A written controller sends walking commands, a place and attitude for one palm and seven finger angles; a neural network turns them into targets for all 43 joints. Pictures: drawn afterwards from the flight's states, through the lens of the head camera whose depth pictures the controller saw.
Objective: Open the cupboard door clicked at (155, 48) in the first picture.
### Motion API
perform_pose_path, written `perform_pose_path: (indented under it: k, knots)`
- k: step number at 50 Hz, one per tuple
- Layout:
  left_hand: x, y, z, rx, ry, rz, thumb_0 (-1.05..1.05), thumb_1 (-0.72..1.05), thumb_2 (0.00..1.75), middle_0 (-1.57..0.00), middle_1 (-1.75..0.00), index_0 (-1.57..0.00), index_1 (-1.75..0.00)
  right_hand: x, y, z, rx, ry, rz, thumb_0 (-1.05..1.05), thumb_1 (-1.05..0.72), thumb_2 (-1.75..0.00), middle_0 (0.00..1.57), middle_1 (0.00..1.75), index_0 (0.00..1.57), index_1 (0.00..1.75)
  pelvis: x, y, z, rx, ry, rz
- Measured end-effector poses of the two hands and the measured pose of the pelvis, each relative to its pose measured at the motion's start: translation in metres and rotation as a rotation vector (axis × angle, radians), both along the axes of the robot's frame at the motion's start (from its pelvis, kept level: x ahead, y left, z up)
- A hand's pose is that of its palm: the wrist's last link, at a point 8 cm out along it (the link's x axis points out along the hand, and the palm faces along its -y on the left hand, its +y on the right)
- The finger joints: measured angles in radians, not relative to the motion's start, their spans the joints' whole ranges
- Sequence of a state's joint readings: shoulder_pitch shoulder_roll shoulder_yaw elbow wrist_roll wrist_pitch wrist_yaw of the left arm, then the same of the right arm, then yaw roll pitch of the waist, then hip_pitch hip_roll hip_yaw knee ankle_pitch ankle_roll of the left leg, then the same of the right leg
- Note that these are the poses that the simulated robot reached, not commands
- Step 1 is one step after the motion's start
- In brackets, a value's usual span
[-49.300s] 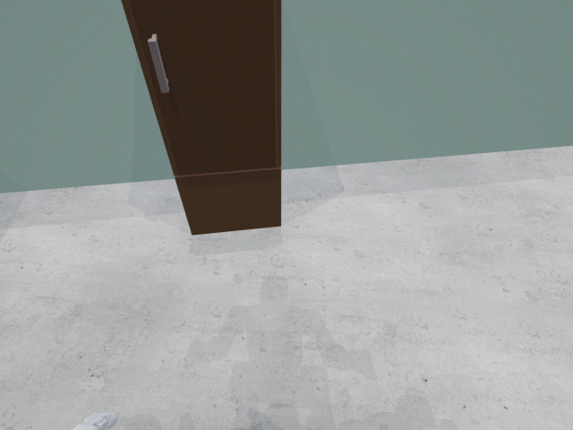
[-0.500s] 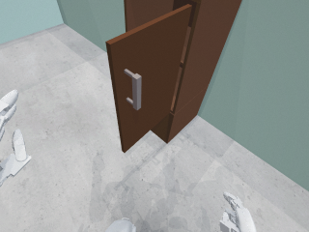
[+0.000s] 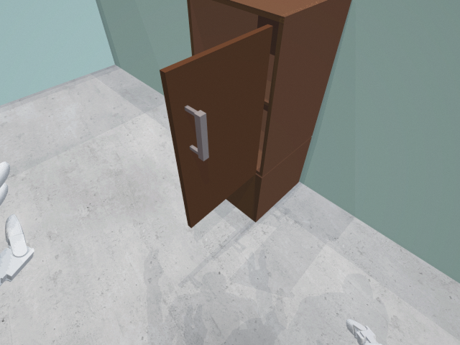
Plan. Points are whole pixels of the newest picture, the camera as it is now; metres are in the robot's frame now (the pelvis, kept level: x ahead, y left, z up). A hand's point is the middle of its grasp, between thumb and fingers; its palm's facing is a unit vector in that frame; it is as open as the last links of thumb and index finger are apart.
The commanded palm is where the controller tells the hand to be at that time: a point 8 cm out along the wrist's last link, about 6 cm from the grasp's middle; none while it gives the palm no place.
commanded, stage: stop stepping back and stand still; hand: left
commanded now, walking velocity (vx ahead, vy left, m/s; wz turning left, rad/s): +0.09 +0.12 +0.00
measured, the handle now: (196, 133) +0.59 +0.12 +0.03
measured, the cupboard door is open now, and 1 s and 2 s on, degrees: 91 91 91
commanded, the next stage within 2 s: let the arm hang, fingers relaxed in 0.88 s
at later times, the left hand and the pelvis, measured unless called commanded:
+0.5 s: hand out of the picture +0.17 +0.31 +0.14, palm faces +0.42 -0.78 -0.47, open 7.4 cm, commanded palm +0.12 +0.34 +0.17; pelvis -0.02 +0.05 -0.01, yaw +0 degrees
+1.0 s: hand out of the picture +0.17 +0.32 +0.14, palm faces +0.36 -0.79 -0.50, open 7.4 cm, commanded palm none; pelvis -0.03 +0.06 -0.01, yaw +0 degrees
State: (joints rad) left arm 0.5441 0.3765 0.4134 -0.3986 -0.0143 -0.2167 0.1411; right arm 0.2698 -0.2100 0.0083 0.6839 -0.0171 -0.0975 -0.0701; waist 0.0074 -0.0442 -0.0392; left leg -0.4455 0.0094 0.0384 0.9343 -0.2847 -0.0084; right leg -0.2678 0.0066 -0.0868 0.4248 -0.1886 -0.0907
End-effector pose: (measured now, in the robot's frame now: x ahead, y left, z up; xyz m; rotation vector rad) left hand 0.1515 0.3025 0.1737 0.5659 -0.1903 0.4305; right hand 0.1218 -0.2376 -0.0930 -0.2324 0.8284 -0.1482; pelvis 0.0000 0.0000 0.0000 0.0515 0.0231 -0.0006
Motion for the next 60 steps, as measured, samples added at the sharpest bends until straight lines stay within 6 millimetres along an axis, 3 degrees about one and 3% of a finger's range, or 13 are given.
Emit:
perform_pose_path:
  k: [5, 10, 15, 19, 25, 30, 37, 49, 51, 53, 55, 58, 60]
  knots:
    - [0.001, -0.004, -0.007, -0.036, 0.018, -0.004, 0.02, 0.89, 0.9, -0.21, -0.3, -0.21, -0.31, -0.005, -0.01, 0.005, -0.044, -0.008, -0.009, 0.01, -0.91, -0.89, 0.2, 0.3, 0.2, 0.3, -0.002, 0.004, 0.002, -0.004, 0.009, 0.02]
    - [-0.003, 0.002, 0.004, 0.028, -0.027, -0.06, 0.02, 0.89, 0.9, -0.21, -0.3, -0.21, -0.31, 0.003, -0.007, 0.009, -0.079, -0.054, -0.009, 0.01, -0.91, -0.89, 0.2, 0.29, 0.2, 0.3, -0.006, 0.016, -0.006, -0.046, -0.005, 0.028]
    - [-0.008, 0.018, 0.015, 0.086, -0.05, -0.062, 0.02, 0.89, 0.9, -0.21, -0.3, -0.22, -0.31, 0.016, 0.013, 0.013, -0.031, -0.114, -0.01, 0.01, -0.91, -0.89, 0.2, 0.29, 0.2, 0.3, -0.01, 0.024, -0.008, -0.039, -0.031, 0.01]
    - [-0.012, 0.029, 0.009, 0.062, -0.036, -0.046, 0.02, 0.89, 0.9, -0.21, -0.3, -0.21, -0.31, 0.02, 0.033, 0.013, 0.008, -0.149, 0.009, 0.01, -0.91, -0.89, 0.2, 0.29, 0.2, 0.3, -0.015, 0.033, -0.009, -0.046, -0.036, 0.004]
    - [-0.019, 0.042, -0.01, -0.016, 0.008, -0.033, 0.02, 0.89, 0.9, -0.21, -0.3, -0.21, -0.31, 0.011, 0.059, 0.012, 0.018, -0.124, 0.046, 0.01, -0.91, -0.89, 0.2, 0.29, 0.2, 0.3, -0.023, 0.045, -0.007, -0.045, -0.036, -0.005]
    - [-0.021, 0.048, -0.011, -0.022, -0.003, -0.036, 0.02, 0.89, 0.9, -0.21, -0.3, -0.21, -0.31, 0.001, 0.071, 0.012, 0.012, -0.1, 0.06, 0.01, -0.91, -0.89, 0.2, 0.3, 0.2, 0.3, -0.026, 0.051, -0.006, -0.041, -0.043, -0.005]
    - [-0.017, 0.052, 0.0, 0.004, -0.043, -0.06, 0.02, 0.89, 0.9, -0.21, -0.3, -0.21, -0.31, -0.006, 0.071, 0.011, 0.004, -0.095, 0.047, 0.01, -0.91, -0.89, 0.21, 0.3, 0.2, 0.3, -0.029, 0.059, -0.006, -0.047, -0.045, -0.009]
    - [-0.018, 0.052, -0.006, 0.012, 0.022, -0.076, 0.02, 0.89, 0.9, -0.21, -0.3, -0.21, -0.31, -0.01, 0.061, 0.012, -0.017, -0.092, 0.007, 0.01, -0.91, -0.89, 0.2, 0.29, 0.2, 0.3, -0.031, 0.062, -0.005, -0.046, -0.037, -0.011]
    - [-0.011, 0.055, -0.03, -0.005, 0.105, -0.091, 0.01, 0.89, 0.9, -0.21, -0.3, -0.21, -0.31, -0.009, 0.057, 0.002, 0.006, -0.074, 0.043, 0.01, -0.91, -0.89, 0.2, 0.29, 0.2, 0.3, -0.033, 0.063, -0.008, -0.046, -0.026, 0.014]
    - [-0.004, 0.059, -0.082, -0.095, 0.323, -0.056, 0.01, 0.9, 0.9, -0.2, -0.3, -0.21, -0.31, -0.01, 0.051, -0.014, 0.02, -0.013, 0.065, 0.01, -0.91, -0.89, 0.2, 0.29, 0.2, 0.3, -0.037, 0.064, -0.011, -0.04, -0.02, 0.022]
    - [-0.01, 0.057, -0.143, -0.195, 0.572, -0.001, 0.01, 0.9, 0.9, -0.2, -0.3, -0.2, -0.3, -0.015, 0.044, -0.028, 0.029, 0.035, 0.058, 0.01, -0.91, -0.89, 0.2, 0.29, 0.2, 0.3, -0.04, 0.063, -0.014, -0.027, -0.02, 0.026]
    - [-0.042, 0.034, -0.222, -0.321, 0.907, 0.046, 0.01, 0.91, 0.9, -0.2, -0.3, -0.2, -0.3, -0.03, 0.033, -0.041, 0.036, 0.102, 0.031, 0.01, -0.91, -0.89, 0.2, 0.29, 0.2, 0.3, -0.042, 0.056, -0.017, -0.018, -0.032, 0.017]
    - [-0.072, 0.01, -0.261, -0.398, 1.081, 0.047, 0.01, 0.91, 0.9, -0.2, -0.3, -0.2, -0.3, -0.047, 0.026, -0.045, 0.032, 0.164, 0.013, 0.01, -0.91, -0.89, 0.2, 0.29, 0.2, 0.3, -0.044, 0.05, -0.017, -0.018, -0.039, 0.016]
